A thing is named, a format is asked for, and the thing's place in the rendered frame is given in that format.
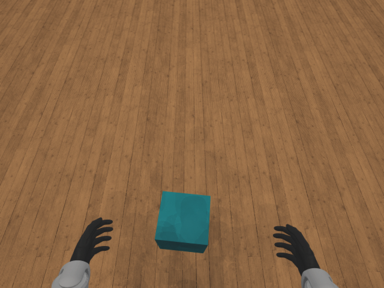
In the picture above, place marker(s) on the robot left forearm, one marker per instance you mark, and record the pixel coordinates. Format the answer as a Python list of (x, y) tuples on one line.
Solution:
[(74, 274)]

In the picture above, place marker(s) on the left robot hand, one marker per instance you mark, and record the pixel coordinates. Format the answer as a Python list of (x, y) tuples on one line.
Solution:
[(84, 249)]

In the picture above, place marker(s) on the right robot hand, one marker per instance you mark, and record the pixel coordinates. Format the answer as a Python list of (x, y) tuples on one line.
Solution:
[(302, 255)]

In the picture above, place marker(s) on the carton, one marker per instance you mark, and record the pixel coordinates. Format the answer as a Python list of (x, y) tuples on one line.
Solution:
[(183, 222)]

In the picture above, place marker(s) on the robot right forearm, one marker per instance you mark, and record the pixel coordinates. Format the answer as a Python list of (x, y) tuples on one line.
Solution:
[(316, 278)]

